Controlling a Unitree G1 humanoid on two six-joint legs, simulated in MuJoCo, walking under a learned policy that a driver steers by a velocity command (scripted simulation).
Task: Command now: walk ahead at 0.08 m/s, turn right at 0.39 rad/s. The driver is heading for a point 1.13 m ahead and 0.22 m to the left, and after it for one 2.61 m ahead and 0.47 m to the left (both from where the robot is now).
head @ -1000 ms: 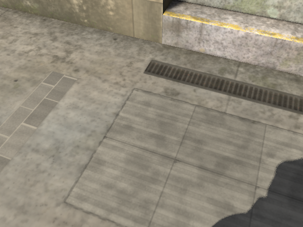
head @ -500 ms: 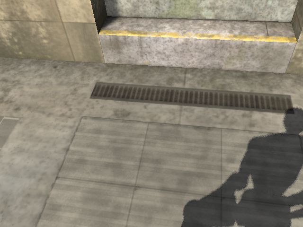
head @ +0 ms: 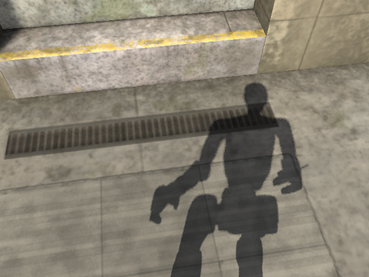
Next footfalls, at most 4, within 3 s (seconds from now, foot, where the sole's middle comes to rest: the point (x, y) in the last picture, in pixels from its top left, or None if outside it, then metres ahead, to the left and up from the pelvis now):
0.22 right None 0.09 -0.14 -0.77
0.64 left None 0.06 0.09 -0.77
1.08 right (200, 270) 0.45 -0.02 -0.77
1.56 left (102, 239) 0.56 0.33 -0.77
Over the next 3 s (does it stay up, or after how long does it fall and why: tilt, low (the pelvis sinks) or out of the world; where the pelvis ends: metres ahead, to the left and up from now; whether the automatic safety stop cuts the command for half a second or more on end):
stays up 1.11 0.24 0.01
